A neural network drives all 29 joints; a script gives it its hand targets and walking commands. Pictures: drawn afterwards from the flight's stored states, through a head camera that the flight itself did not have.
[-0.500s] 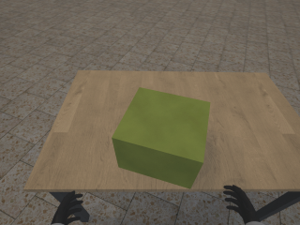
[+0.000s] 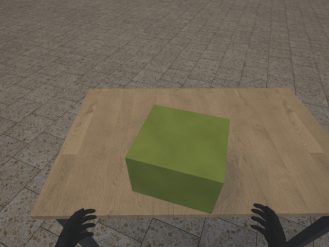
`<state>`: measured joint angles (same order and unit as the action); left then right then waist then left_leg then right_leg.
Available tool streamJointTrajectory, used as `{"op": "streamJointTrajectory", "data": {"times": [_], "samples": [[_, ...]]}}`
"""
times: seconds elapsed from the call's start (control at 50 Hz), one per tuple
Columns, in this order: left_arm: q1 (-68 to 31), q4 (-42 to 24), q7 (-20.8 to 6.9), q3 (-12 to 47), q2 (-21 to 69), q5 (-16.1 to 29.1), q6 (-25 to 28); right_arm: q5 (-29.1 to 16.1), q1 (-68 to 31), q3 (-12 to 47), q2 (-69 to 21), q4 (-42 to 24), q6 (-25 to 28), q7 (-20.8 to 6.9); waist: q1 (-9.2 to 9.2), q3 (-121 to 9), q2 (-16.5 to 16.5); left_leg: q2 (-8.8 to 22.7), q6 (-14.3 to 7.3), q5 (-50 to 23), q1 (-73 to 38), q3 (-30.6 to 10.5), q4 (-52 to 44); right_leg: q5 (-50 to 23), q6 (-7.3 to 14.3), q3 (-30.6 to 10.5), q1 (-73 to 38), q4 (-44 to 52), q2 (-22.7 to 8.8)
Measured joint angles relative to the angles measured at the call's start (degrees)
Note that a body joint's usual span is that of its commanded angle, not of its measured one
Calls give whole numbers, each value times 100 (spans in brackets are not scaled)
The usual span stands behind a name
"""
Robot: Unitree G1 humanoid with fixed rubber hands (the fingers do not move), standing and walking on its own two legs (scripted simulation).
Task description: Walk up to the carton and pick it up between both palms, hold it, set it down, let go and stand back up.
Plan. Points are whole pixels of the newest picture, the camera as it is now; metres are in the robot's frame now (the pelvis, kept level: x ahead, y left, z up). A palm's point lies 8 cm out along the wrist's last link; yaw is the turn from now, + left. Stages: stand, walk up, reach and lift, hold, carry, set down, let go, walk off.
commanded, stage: reach and lift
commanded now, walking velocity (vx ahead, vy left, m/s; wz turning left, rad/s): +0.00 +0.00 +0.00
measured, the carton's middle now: (180, 155) +0.44 -0.01 -0.07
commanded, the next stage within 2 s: none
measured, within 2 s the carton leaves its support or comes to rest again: neither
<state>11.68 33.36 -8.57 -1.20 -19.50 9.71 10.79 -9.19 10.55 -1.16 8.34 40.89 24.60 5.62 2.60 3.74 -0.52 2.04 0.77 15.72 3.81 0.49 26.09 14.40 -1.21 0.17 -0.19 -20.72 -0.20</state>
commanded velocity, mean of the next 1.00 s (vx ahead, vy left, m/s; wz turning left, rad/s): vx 0.00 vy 0.00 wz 0.00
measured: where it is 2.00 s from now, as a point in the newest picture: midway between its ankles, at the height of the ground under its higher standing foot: outside the picture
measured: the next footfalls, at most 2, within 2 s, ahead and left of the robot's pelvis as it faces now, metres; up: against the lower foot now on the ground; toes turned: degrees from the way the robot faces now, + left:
none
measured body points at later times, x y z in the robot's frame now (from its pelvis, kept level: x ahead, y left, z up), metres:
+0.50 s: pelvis -0.03 +0.01 -0.01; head -0.04 +0.03 +0.43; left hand +0.19 +0.28 -0.03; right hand +0.19 -0.20 -0.03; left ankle -0.01 +0.12 -0.74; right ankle -0.03 -0.14 -0.74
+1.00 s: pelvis -0.01 +0.01 -0.01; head -0.01 +0.03 +0.44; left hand +0.28 +0.27 +0.00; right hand +0.25 -0.22 +0.00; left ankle -0.01 +0.12 -0.74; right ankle -0.03 -0.14 -0.74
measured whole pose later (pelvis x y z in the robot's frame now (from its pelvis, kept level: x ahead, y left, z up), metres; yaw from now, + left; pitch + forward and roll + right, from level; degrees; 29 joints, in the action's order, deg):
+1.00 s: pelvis -0.01 +0.01 -0.01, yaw +0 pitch -2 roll -2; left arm -8.2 40.9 -8.8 6.9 -26.5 21.6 15.9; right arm -17.1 -3.5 -1.1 9.6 35.4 16.5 9.5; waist -1.1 1.8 -0.3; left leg 1.0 -0.5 16.9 13.0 0.1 32.2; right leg 15.9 -2.2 -0.8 8.8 -26.9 -0.7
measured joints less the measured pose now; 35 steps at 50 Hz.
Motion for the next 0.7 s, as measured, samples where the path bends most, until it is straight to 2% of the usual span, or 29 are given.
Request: {"op": "streamJointTrajectory", "data": {"times": [0.22, 0.48, 0.7], "samples": [[-71, 157, -176, 192, -318, 432, 527, -69, 207, 50, -295, -420, -33, 234, 17, 22, -70, 35, 19, 64, 304, -39, 391, 132, 39, 20, 346, -502, 39], [-631, 327, -145, 735, -787, 1046, 970, -172, -275, -56, -466, -573, -152, 440, -73, -4, -77, -24, -64, 247, 848, -51, 1014, 338, 0, -1, 886, -1143, -10], [-1251, 504, -29, 905, -809, 1211, 886, -502, -1004, -95, -220, -354, -445, 425, -190, -86, -28, -61, -128, 280, 1020, -66, 1060, 293, -65, -33, 974, -1030, -21]]}}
